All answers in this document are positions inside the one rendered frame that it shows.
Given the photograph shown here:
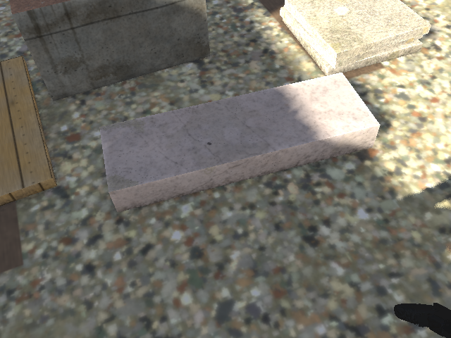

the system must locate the robot right hand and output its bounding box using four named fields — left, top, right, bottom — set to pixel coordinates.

left=394, top=303, right=451, bottom=338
